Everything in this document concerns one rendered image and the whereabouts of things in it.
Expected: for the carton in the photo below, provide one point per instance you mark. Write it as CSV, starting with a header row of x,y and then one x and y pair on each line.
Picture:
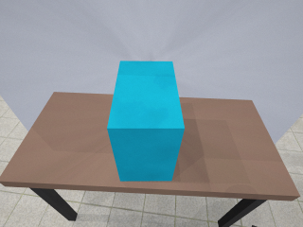
x,y
146,124

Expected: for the table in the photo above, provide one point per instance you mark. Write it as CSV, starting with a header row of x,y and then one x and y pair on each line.
x,y
226,152

